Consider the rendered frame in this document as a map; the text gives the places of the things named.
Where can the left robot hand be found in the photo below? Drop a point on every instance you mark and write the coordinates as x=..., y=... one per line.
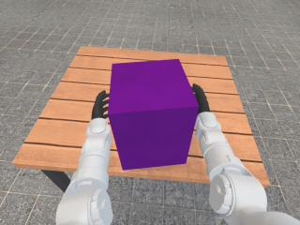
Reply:
x=98, y=110

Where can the carton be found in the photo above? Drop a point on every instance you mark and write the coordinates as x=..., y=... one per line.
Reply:
x=152, y=112

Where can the right robot forearm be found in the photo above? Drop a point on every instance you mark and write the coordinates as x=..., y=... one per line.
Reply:
x=216, y=151

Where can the right robot upper arm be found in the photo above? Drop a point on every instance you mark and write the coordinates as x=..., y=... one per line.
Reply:
x=241, y=200

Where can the right robot hand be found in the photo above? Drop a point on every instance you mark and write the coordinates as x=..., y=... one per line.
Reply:
x=201, y=99

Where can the left robot upper arm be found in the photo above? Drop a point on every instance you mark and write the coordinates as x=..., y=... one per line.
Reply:
x=86, y=207

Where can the left robot forearm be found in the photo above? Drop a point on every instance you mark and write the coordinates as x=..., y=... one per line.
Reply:
x=92, y=170

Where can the table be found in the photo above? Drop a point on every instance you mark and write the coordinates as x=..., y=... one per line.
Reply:
x=55, y=142

